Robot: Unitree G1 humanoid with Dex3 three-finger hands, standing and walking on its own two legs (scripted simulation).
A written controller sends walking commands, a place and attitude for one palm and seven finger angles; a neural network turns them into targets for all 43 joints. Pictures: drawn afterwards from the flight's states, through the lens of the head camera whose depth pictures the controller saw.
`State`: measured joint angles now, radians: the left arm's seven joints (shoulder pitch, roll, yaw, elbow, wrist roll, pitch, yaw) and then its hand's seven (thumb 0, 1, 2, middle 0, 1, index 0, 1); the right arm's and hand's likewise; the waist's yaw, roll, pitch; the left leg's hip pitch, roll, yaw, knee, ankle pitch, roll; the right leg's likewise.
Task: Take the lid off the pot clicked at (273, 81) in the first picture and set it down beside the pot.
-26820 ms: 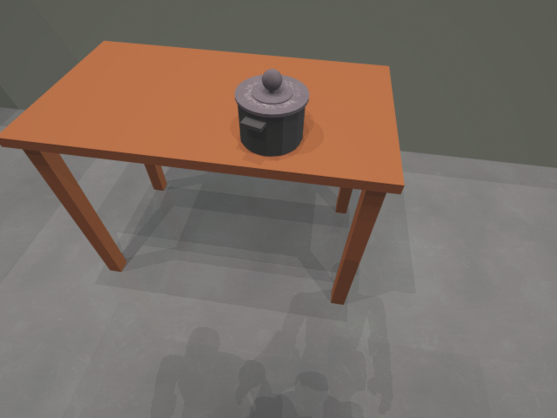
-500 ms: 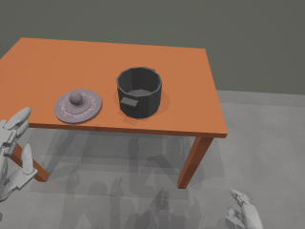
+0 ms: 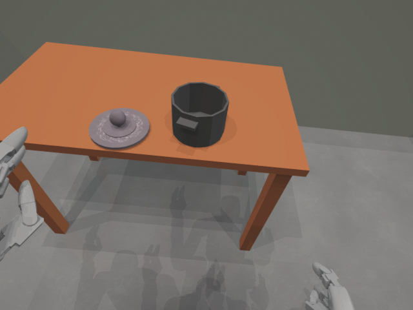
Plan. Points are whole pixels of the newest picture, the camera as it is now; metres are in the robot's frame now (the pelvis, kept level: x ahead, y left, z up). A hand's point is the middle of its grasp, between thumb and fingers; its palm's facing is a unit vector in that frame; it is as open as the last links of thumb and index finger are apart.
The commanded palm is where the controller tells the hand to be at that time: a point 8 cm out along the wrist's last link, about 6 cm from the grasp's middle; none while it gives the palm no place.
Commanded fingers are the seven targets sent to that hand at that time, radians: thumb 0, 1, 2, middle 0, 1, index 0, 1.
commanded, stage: step back with the hand held close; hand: left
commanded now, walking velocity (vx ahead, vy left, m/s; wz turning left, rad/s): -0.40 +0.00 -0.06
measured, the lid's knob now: (117, 118) +0.60 +0.28 -0.02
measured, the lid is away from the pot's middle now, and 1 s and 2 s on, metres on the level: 0.23 0.23 0.23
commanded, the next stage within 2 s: stop stepping back and stand still in 0.58 s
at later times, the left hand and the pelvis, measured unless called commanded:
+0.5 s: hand out of the picture +0.10 +0.21 +0.19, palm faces +0.27 -0.87 -0.40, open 7.4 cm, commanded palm +0.06 +0.27 +0.18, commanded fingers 0.00 0.90 0.90 -0.20 -0.30 -0.20 -0.30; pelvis -0.08 +0.00 -0.01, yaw -3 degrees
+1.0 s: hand out of the picture -0.05 +0.30 +0.21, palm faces +0.38 -0.83 -0.40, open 7.4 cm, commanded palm -0.08 +0.34 +0.18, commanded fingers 0.00 0.90 0.90 -0.20 -0.30 -0.20 -0.30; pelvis -0.22 +0.06 -0.01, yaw -2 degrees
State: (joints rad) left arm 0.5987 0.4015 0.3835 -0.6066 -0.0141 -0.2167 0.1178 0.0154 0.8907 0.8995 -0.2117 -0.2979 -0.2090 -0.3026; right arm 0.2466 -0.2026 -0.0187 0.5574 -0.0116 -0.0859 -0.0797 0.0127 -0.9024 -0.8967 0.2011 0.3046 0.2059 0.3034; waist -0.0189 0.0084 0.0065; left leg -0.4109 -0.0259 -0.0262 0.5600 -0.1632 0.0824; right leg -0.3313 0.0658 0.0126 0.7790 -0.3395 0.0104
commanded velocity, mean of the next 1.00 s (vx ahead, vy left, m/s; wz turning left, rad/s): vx -0.15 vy -0.03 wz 0.01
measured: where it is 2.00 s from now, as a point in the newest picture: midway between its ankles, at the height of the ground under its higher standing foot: outside the picture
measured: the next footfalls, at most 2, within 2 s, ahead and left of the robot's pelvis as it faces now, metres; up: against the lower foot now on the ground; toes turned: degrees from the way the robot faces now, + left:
right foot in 0.16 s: -0.13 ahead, -0.13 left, +0.00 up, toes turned -2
right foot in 0.88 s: -0.26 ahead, -0.04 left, +0.00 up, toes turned -6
